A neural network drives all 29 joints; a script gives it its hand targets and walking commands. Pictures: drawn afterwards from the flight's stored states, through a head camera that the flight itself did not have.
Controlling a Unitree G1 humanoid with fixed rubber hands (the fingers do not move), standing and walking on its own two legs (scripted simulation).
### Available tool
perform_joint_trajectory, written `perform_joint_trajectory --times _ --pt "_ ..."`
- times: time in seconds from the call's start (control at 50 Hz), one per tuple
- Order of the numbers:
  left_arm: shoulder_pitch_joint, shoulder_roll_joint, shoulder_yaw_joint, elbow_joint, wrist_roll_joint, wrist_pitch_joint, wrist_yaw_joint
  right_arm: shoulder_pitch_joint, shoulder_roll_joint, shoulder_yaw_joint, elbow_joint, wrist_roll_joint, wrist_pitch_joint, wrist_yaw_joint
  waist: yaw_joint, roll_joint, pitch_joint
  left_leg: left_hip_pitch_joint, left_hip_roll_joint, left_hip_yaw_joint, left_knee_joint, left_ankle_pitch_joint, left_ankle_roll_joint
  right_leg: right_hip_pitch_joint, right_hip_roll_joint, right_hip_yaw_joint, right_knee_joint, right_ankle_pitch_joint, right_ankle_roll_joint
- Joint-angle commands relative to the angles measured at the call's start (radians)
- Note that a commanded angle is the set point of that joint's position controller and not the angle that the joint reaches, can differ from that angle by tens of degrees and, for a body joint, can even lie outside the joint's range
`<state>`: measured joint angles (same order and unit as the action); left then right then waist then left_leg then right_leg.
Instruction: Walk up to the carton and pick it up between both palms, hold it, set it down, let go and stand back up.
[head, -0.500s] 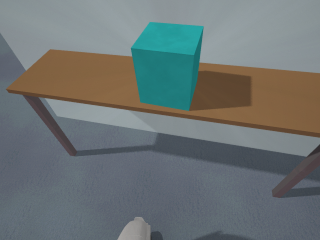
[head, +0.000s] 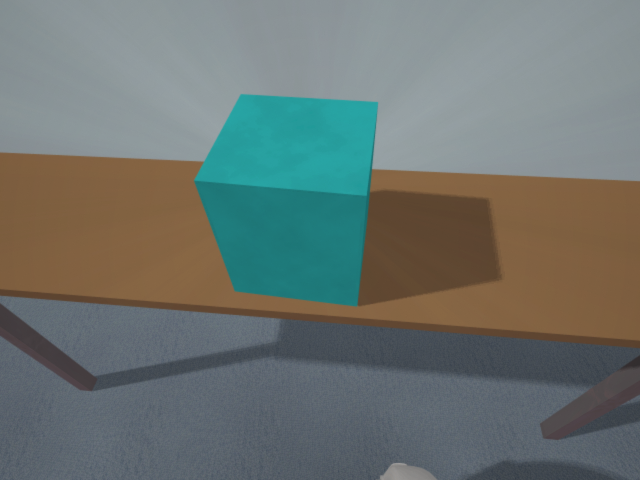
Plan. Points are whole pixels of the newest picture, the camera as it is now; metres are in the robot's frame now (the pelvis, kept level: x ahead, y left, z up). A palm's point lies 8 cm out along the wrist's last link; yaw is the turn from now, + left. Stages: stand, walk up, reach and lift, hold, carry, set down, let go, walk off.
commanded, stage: walk up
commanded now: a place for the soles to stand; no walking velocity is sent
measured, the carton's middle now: (301, 203) +0.51 +0.04 +0.04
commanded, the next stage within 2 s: none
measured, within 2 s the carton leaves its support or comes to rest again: neither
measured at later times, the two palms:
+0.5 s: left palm out of the picture +0.09 +0.28 -0.13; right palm out of the picture +0.10 -0.21 -0.11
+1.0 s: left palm out of the picture +0.06 +0.27 -0.12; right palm out of the picture +0.06 -0.24 -0.12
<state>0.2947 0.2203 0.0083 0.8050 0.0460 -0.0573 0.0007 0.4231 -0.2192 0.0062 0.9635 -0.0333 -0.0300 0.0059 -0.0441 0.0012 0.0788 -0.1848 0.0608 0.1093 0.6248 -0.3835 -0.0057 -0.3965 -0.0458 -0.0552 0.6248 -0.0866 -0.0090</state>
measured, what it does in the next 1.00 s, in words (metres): steps on the spot: left foot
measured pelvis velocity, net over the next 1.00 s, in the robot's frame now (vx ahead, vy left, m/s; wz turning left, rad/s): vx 0.04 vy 0.01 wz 0.01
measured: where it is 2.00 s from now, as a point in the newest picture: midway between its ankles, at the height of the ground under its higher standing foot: outside the picture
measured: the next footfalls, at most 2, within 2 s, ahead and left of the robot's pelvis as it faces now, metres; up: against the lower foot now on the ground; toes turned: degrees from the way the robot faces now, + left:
left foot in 0.30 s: +0.08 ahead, +0.15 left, +0.00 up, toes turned +4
left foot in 1.34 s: +0.05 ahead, +0.27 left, +0.00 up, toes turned -7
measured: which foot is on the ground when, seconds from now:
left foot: down 0.00-0.02, up 0.04-0.28, down 0.30-1.00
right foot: down 0.00-1.00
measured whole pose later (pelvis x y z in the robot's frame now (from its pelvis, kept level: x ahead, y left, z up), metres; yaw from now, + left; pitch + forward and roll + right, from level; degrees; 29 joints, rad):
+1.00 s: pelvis +0.04 +0.01 +0.01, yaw +1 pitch -1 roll +0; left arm 0.25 0.26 -0.08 1.05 0.00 0.00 0.01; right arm 0.27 -0.26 0.06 1.03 0.01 0.00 0.00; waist 0.00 0.01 0.04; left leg -0.21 0.04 0.04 0.50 -0.26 -0.02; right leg -0.28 -0.06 -0.06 0.49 -0.18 0.02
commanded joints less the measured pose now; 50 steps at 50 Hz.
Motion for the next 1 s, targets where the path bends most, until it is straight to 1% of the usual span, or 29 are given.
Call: perform_joint_trajectory --times 0.0,0.02,0.04,0.06,0.08,0.1,0.12,0.14,0.16,0.18,0.2,0.22,0.24,0.26,0.28,0.3,0.32,0.34,0.36,0.38,0.4,0.44,0.52,0.64,0.74,0.84,0.96,0.98 --pt "0.249 0.159 0.036 -0.02 -0.006 -0.001 0.026 0.124 -0.029 0.034 -0.052 0.006 0.014 -0.006 0.065 -0.18 -0.126 -0.202 -0.008 -0.053 0.256 -0.269 0.001 0.31 -0.351 0.421 -0.227 0.222 -0.114" --pt "0.185 0.189 0.045 -0.011 -0.052 0.015 0.033 0.121 -0.043 0.029 -0.036 0.011 0.044 -0.02 0.061 -0.152 -0.078 -0.187 0.008 -0.105 0.29 -0.339 -0.013 0.222 -0.371 0.462 -0.266 0.072 -0.208" --pt "0.104 0.197 0.046 -0.029 -0.059 0.026 0.041 0.067 -0.07 0.029 -0.042 0.01 0.059 -0.026 0.067 -0.159 -0.032 -0.249 0.013 -0.116 0.303 -0.324 -0.019 0.194 -0.357 0.465 -0.305 -0.048 -0.23" --pt "0.077 0.181 0.039 -0.028 -0.051 0.032 0.044 0.024 -0.089 0.021 -0.05 0.005 0.06 -0.03 0.078 -0.161 -0.005 -0.277 0.023 -0.134 0.301 -0.294 -0.02 0.182 -0.324 0.433 -0.323 -0.106 -0.219" --pt "0.057 0.16 0.027 -0.022 -0.04 0.035 0.046 0.016 -0.101 0.017 -0.045 0.008 0.057 -0.033 0.067 -0.156 -0.009 -0.257 0.032 -0.148 0.262 -0.264 -0.023 0.178 -0.288 0.372 -0.312 -0.047 -0.196" --pt "0.038 0.154 0.02 -0.02 -0.032 0.035 0.045 0.041 -0.101 0.016 -0.03 0.009 0.051 -0.033 0.05 -0.162 -0.04 -0.208 0.032 -0.142 0.223 -0.214 -0.025 0.167 -0.265 0.312 -0.288 0.041 -0.182" --pt "0.016 0.157 0.02 -0.02 -0.024 0.032 0.045 0.05 -0.105 0.011 -0.023 0.007 0.049 -0.032 0.042 -0.152 -0.059 -0.173 0.02 -0.125 0.218 -0.154 -0.029 0.166 -0.253 0.272 -0.263 0.149 -0.179" --pt "-0.006 0.148 0.015 -0.011 -0.025 0.031 0.042 0.058 -0.089 0.014 -0.019 0.009 0.042 -0.03 0.032 -0.144 -0.089 -0.127 0.009 -0.108 0.18 -0.115 -0.029 0.164 -0.227 0.214 -0.231 0.239 -0.173" --pt "-0.025 0.147 0.014 -0.009 -0.027 0.031 0.041 0.043 -0.088 0.011 -0.024 0.008 0.037 -0.03 0.03 -0.131 -0.103 -0.101 -0.004 -0.088 0.151 -0.074 -0.03 0.16 -0.211 0.178 -0.206 0.294 -0.169" --pt "-0.045 0.154 0.015 -0.006 -0.028 0.033 0.04 0.029 -0.084 0.007 -0.031 0.007 0.033 -0.029 0.027 -0.125 -0.11 -0.077 -0.015 -0.068 0.114 -0.021 -0.029 0.154 -0.2 0.148 -0.18 0.318 -0.167" --pt "-0.069 0.159 0.012 0.001 -0.032 0.037 0.038 0.025 -0.074 0.006 -0.035 0.008 0.029 -0.028 0.018 -0.124 -0.119 -0.042 -0.023 -0.049 0.052 0.048 -0.024 0.14 -0.186 0.123 -0.153 0.305 -0.16" --pt "-0.095 0.166 0.008 0.006 -0.035 0.043 0.034 0.025 -0.071 0.004 -0.04 0.008 0.024 -0.027 0.008 -0.124 -0.122 0.004 -0.029 -0.032 -0.024 0.141 -0.014 0.11 -0.174 0.109 -0.13 0.254 -0.145" --pt "-0.109 0.178 0.006 0.012 -0.036 0.049 0.028 0.005 -0.085 -0.001 -0.053 0.009 0.02 -0.027 0.004 -0.119 -0.108 0.027 -0.025 -0.04 -0.089 0.241 0.001 0.078 -0.166 0.107 -0.113 0.198 -0.125" --pt "-0.095 0.163 -0.002 0.02 -0.043 0.053 0.021 -0.007 -0.101 -0.004 -0.066 0.008 0.016 -0.027 0.01 -0.095 -0.11 0.047 0.014 -0.097 -0.11 0.288 0.021 0.042 -0.148 0.105 -0.102 0.095 -0.097" --pt "-0.067 0.127 -0.017 0.024 -0.051 0.056 0.014 -0.025 -0.133 -0.011 -0.081 0.011 0.013 -0.028 0.034 -0.018 -0.103 0.027 0.105 -0.213 -0.155 0.309 0.047 0.014 -0.093 0.073 -0.059 -0.052 -0.061" --pt "-0.022 0.067 -0.04 0.039 -0.06 0.062 0.013 -0.071 -0.177 -0.015 -0.082 0.045 0.017 -0.025 0.076 0.064 -0.085 -0.104 0.174 -0.281 -0.237 0.219 0.091 0.106 -0.025 0.02 -0.043 -0.199 -0.03" --pt "-0.025 0.055 -0.046 0.058 -0.048 0.069 0.016 -0.129 -0.206 -0.025 -0.081 0.066 0.021 -0.023 0.081 0.096 -0.041 -0.24 0.178 -0.287 -0.295 0.093 0.109 0.206 -0.016 0.029 -0.054 -0.219 -0.018" --pt "-0.04 0.074 -0.045 0.071 -0.036 0.067 0.014 -0.149 -0.182 -0.015 -0.079 0.067 0.02 -0.019 0.078 0.084 -0.008 -0.256 0.148 -0.258 -0.308 0.064 0.09 0.218 -0.024 0.044 -0.085 -0.178 -0.014" --pt "-0.041 0.093 -0.045 0.083 -0.032 0.061 0.013 -0.149 -0.166 -0.007 -0.074 0.057 0.019 -0.016 0.073 0.091 -0.007 -0.212 0.121 -0.223 -0.291 0.111 0.071 0.2 -0.038 0.049 -0.104 -0.12 -0.015" --pt "-0.039 0.108 -0.046 0.095 -0.032 0.054 0.012 -0.141 -0.161 -0.003 -0.071 0.048 0.016 -0.015 0.068 0.108 -0.02 -0.172 0.105 -0.201 -0.268 0.184 0.062 0.191 -0.053 0.056 -0.114 -0.071 -0.016" --pt "-0.034 0.12 -0.045 0.109 -0.032 0.047 0.011 -0.13 -0.158 0.0 -0.068 0.044 0.013 -0.014 0.063 0.114 -0.038 -0.134 0.096 -0.186 -0.252 0.234 0.058 0.185 -0.061 0.06 -0.121 -0.039 -0.016" --pt "-0.036 0.135 -0.048 0.123 -0.033 0.038 0.013 -0.121 -0.156 -0.002 -0.058 0.04 0.009 -0.01 0.054 0.102 -0.071 -0.069 0.091 -0.179 -0.239 0.291 0.06 0.173 -0.062 0.05 -0.128 -0.025 -0.015" --pt "-0.038 0.148 -0.055 0.146 -0.037 0.038 0.016 -0.141 -0.16 0.0 -0.049 0.047 0.012 -0.011 0.05 0.069 -0.061 -0.067 0.085 -0.173 -0.249 0.25 0.065 0.175 -0.065 0.047 -0.153 -0.036 -0.011" --pt "-0.021 0.167 -0.059 0.176 -0.042 0.036 0.015 -0.145 -0.163 0.008 -0.025 0.044 0.017 -0.011 0.043 0.017 -0.05 -0.047 0.064 -0.159 -0.234 0.207 0.058 0.152 -0.078 0.068 -0.185 -0.041 -0.016" --pt "-0.015 0.176 -0.057 0.19 -0.046 0.037 0.015 -0.143 -0.163 0.016 -0.005 0.041 0.018 -0.013 0.042 -0.012 -0.048 -0.052 0.053 -0.154 -0.224 0.168 0.051 0.147 -0.088 0.086 -0.21 -0.075 -0.024" --pt "-0.014 0.182 -0.053 0.2 -0.048 0.04 0.015 -0.13 -0.161 0.024 0.015 0.039 0.017 -0.014 0.044 -0.025 -0.043 -0.066 0.046 -0.15 -0.22 0.137 0.044 0.146 -0.095 0.103 -0.235 -0.125 -0.03" --pt "-0.018 0.183 -0.051 0.208 -0.048 0.043 0.015 -0.108 -0.162 0.029 0.036 0.038 0.014 -0.016 0.048 -0.022 -0.039 -0.084 0.043 -0.149 -0.223 0.117 0.038 0.151 -0.097 0.11 -0.249 -0.158 -0.032" --pt "0.126 0.241 -0.006 0.165 -0.004 0.028 0.05 -0.294 -0.285 -0.023 -0.058 -0.033 0.053 -0.001 0.128 0.041 0.018 -0.223 -0.014 -0.033 0.037 0.043 0.014 0.202 -0.223 0.31 -0.285 -0.019 -0.101"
